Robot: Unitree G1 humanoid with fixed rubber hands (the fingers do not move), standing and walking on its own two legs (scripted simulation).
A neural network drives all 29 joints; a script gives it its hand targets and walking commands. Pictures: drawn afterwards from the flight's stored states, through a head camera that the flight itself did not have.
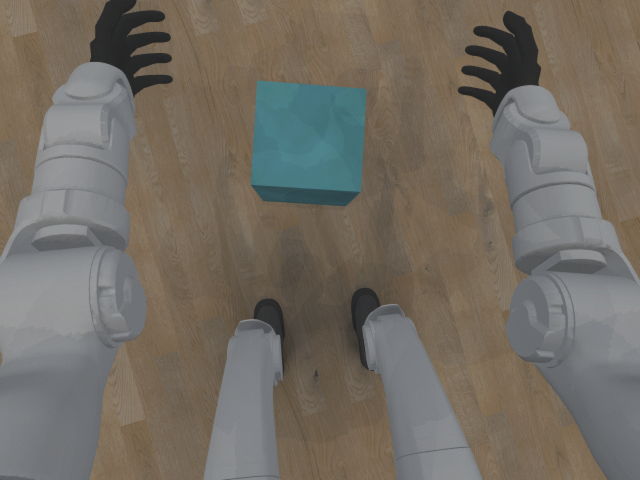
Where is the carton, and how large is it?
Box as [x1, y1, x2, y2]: [251, 81, 365, 205]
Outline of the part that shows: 257,81 251,185 263,200 346,205 360,191 365,89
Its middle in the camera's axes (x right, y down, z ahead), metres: -0.02 -0.19 +0.86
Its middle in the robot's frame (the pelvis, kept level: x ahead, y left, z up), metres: +0.56 -0.02 -0.54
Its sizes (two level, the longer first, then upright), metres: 0.210 0.200 0.250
